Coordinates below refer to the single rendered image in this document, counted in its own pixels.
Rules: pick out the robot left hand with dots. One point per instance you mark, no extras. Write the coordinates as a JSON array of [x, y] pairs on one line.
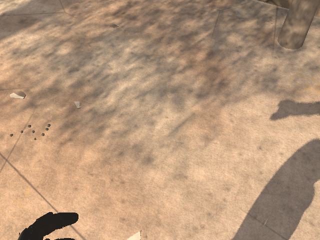
[[48, 223]]

